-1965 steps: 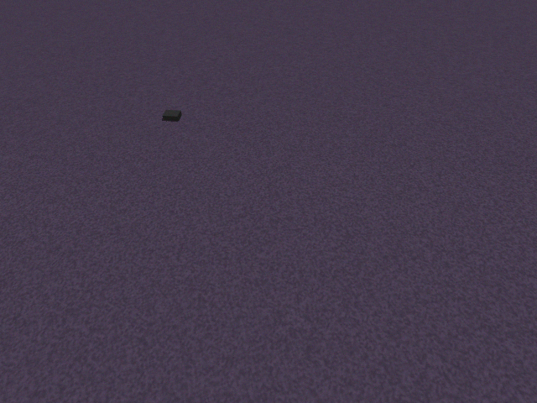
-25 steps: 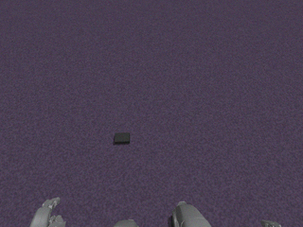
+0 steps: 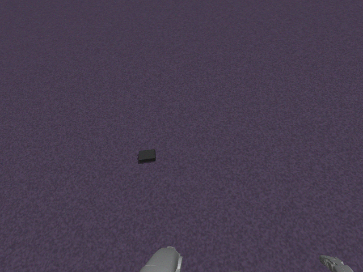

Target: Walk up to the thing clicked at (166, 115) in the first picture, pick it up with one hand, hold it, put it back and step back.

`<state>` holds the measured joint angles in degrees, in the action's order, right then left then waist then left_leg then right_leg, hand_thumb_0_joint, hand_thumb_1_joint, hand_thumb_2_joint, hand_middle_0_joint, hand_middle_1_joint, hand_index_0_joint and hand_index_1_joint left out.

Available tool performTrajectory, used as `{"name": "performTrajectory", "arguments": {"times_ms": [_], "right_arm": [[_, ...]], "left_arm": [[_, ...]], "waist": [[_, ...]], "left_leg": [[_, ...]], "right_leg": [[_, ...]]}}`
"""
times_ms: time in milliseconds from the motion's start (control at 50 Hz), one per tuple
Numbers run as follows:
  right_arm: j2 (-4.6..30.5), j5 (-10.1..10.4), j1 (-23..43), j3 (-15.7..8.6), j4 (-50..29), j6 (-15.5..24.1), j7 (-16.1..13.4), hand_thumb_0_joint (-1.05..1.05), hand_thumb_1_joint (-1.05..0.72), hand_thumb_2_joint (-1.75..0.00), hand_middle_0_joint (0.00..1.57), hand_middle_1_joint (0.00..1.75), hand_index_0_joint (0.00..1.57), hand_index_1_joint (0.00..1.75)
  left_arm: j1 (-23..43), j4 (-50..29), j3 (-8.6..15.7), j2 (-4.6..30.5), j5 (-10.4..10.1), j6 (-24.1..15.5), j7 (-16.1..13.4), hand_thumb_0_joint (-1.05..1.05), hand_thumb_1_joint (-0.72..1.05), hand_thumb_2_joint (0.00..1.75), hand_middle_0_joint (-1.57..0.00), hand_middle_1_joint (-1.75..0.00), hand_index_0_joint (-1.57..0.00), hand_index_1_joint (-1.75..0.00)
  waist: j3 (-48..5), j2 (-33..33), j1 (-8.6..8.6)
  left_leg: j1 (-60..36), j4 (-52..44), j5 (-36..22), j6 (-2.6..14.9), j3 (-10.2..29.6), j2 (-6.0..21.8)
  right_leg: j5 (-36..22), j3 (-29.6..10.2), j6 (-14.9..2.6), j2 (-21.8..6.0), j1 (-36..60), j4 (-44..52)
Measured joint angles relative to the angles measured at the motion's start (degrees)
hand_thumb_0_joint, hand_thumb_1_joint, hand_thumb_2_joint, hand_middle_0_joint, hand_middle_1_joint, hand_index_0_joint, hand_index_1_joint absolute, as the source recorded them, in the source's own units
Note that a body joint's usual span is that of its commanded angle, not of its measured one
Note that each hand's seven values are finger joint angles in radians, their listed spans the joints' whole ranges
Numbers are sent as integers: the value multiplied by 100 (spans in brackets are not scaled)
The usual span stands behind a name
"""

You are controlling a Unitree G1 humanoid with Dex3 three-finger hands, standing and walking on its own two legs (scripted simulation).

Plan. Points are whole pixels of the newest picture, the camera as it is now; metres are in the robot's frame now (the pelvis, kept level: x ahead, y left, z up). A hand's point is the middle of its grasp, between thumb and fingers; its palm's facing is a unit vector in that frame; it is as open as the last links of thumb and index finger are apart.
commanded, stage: step back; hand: left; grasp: from above
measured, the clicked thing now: (147, 155) +0.85 +0.32 -0.74
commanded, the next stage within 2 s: stand in 1.44 s
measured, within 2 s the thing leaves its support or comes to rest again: neither
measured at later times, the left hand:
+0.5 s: hand out of the picture -0.11 +0.26 -0.15, palm faces +0.03 -0.92 -0.39, open 7.3 cm
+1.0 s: hand out of the picture -0.13 +0.28 -0.14, palm faces +0.03 -0.92 -0.39, open 7.4 cm
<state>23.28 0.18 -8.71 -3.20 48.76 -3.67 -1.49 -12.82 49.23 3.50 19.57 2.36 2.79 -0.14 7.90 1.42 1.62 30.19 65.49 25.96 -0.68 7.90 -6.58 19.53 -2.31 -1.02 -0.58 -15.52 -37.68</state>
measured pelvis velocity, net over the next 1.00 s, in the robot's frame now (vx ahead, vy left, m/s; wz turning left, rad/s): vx -0.19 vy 0.00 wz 0.05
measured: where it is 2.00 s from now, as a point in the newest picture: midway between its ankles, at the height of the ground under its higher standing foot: outside the picture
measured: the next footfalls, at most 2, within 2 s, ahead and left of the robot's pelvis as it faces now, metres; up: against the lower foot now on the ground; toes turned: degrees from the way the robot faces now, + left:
left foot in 0.20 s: -0.10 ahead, +0.13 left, +0.00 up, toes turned +4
right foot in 0.50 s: -0.12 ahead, -0.13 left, +0.00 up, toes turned +3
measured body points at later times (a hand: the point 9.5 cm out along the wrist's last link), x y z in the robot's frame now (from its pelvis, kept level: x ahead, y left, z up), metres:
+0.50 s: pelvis -0.17 -0.01 -0.01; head -0.14 -0.01 +0.44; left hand -0.11 +0.31 -0.12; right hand -0.04 -0.32 -0.11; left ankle -0.11 +0.12 -0.73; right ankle -0.20 -0.13 -0.73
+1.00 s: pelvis -0.19 +0.00 +0.00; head -0.18 +0.01 +0.45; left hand -0.13 +0.33 -0.12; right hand -0.13 -0.31 -0.12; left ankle -0.18 +0.13 -0.73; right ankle -0.17 -0.13 -0.72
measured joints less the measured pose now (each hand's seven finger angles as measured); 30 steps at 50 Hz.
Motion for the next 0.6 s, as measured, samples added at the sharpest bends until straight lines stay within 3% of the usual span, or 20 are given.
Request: {"name": "performTrajectory", "arguments": {"times_ms": [60,140,200,220,240,300,360,400,460,480,520,560,600], "right_arm": [[33,-21,-189,16,49,25,-14,0,-90,-90,20,30,20,30],[-9,-79,-297,28,140,-1,-2,1,-90,-90,20,30,20,30],[-63,-114,-313,16,174,51,39,1,-90,-90,20,30,20,30],[-138,-142,-258,6,211,57,50,1,-90,-90,20,30,20,30],[-178,-157,-224,23,216,42,87,1,-90,-90,20,30,20,30],[-227,-222,-180,82,176,52,161,1,-90,-90,21,30,20,30],[-279,-244,-141,133,143,81,131,1,-90,-90,21,30,20,30],[-263,-248,-87,116,114,115,124,1,-90,-90,21,30,20,30],[-220,-275,10,85,40,170,148,1,-90,-90,21,30,20,30],[-198,-276,40,80,18,169,163,1,-90,-90,21,30,20,30],[-107,-256,124,48,40,146,165,1,-90,-90,21,30,20,30],[-114,-230,53,10,159,106,137,0,-90,-90,21,30,20,30],[-101,-177,-48,1,301,111,164,0,-90,-90,21,30,20,30]], "left_arm": [[165,-148,6,20,20,-15,-54,0,90,90,-21,-30,-21,-31],[470,-427,2,112,5,-70,-135,0,90,90,-21,-30,-21,-31],[682,-540,-28,216,-68,-36,-140,0,90,90,-21,-30,-21,-31],[749,-528,-28,277,-88,-13,-140,0,90,90,-20,-30,-20,-31],[774,-486,-28,300,-115,15,-150,0,90,90,-20,-30,-20,-31],[742,-276,-11,284,-148,118,-167,0,91,90,-20,-30,-20,-30],[625,-143,21,307,-196,108,-137,0,91,90,-20,-30,-20,-30],[493,-80,29,292,-171,41,-87,0,91,90,-20,-30,-20,-30],[241,91,5,282,-127,-81,-3,0,91,90,-20,-30,-20,-30],[160,179,1,278,-113,-131,10,0,91,90,-20,-30,-20,-30],[72,398,17,166,-46,-228,3,0,91,90,-20,-30,-20,-30],[-75,530,-11,103,16,-266,30,0,91,90,-20,-30,-20,-30],[-191,621,-34,67,20,-302,31,0,91,90,-20,-30,-20,-30]], "waist": [[0,18,-55],[129,-24,-104],[211,-124,-160],[297,-296,-134],[335,-370,-102],[269,-247,-202],[113,-246,-176],[36,-221,-128],[-91,-196,-71],[-137,-180,-50],[-99,86,-58],[-221,129,-1],[-307,77,75]], "left_leg": [[-371,-24,128,-53,-77,18],[-1101,-1284,340,-60,-356,278],[-1666,-2662,-286,76,-591,427],[-1691,-2750,-436,130,-676,324],[-1647,-2704,-467,164,-735,304],[-1482,-2678,-614,217,-652,505],[-1357,-2908,-908,194,-659,642],[-1262,-2992,-1050,195,-701,713],[-1082,-2952,-1149,180,-830,801],[-999,-2867,-1145,153,-876,842],[-846,-2540,-955,150,-753,1023],[-739,-2228,-302,132,-454,830],[-714,-1876,-201,83,-254,609]], "right_leg": [[-190,127,6,-72,-182,52],[-374,345,29,-179,-503,-67],[-441,473,100,-309,-809,-334],[-474,387,131,-411,-879,-425],[-250,277,116,-372,-945,-535],[971,-99,77,204,-1209,-1905],[997,-339,31,549,-1191,-2846],[954,-289,70,502,-853,-2509],[1010,-120,92,261,-81,-1005],[841,-63,55,206,228,-325],[169,34,23,379,505,314],[115,29,-35,402,426,250],[77,-27,-62,319,401,263]]}}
